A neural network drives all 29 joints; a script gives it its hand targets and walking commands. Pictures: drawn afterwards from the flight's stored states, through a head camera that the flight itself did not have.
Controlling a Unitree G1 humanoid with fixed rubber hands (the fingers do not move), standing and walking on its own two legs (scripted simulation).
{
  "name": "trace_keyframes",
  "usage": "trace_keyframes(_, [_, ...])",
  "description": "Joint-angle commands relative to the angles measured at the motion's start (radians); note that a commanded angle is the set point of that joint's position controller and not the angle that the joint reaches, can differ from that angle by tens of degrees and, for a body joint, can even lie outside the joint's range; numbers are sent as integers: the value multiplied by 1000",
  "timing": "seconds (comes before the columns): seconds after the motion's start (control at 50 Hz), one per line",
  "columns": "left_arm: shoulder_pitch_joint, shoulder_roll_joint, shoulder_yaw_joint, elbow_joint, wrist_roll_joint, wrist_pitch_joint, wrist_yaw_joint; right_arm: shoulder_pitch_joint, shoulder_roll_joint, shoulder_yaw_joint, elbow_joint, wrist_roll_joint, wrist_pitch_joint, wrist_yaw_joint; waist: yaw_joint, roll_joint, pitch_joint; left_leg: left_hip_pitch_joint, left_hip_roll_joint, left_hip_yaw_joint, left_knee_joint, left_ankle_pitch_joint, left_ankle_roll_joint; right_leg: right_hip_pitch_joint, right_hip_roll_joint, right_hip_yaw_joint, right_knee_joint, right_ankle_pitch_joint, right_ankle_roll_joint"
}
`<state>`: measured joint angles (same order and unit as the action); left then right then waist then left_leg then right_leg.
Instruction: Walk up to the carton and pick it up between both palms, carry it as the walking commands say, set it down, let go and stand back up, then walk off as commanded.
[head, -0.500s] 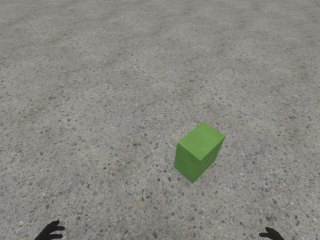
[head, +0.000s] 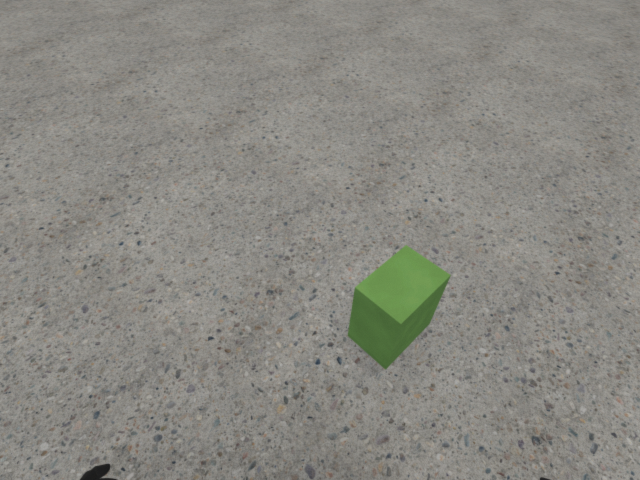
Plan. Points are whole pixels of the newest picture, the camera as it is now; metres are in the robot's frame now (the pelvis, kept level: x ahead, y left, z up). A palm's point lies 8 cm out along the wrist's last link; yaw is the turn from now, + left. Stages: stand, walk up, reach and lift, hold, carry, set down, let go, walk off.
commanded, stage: stand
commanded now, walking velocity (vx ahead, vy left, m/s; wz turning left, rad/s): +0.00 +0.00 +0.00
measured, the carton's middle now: (395, 307) +0.79 -0.25 -0.63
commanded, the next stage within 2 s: walk up in 1.18 s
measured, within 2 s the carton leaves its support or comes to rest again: neither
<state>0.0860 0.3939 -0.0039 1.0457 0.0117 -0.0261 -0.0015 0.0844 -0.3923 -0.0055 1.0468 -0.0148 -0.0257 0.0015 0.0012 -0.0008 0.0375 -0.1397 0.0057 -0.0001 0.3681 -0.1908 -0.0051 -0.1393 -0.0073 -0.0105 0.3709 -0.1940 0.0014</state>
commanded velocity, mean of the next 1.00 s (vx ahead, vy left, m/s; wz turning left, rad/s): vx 0.00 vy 0.00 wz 0.00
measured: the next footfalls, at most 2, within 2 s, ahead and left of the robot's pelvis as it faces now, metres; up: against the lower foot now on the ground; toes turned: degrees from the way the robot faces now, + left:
right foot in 1.62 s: +0.17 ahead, -0.19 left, +0.00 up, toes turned -14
left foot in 2.00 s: +0.30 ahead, +0.04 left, +0.00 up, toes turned -9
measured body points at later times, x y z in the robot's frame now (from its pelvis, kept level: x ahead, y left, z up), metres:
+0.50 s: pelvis +0.01 +0.00 +0.00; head +0.01 +0.00 +0.45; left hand +0.11 +0.32 -0.11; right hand +0.11 -0.32 -0.11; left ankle +0.01 +0.12 -0.75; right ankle +0.01 -0.12 -0.75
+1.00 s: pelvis +0.01 +0.00 +0.00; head +0.02 +0.00 +0.45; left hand +0.12 +0.32 -0.11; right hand +0.12 -0.32 -0.11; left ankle +0.01 +0.12 -0.75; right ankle +0.01 -0.12 -0.75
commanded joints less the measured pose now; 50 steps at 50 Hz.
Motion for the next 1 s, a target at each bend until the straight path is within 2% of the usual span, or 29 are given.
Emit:
trace_keyframes(0.0, [-44,172,30,-40,0,-9,5,-44,-172,-31,-40,0,-9,-4,0,1,-52,2,114,-97,-68,81,32,1,-116,101,-72,72,-33])
trace_keyframes(0.98, [-39,179,35,-25,-3,-2,9,-38,-178,-33,-23,1,-1,-9,0,1,-58,39,123,-89,-85,152,28,38,-123,98,-88,147,-30])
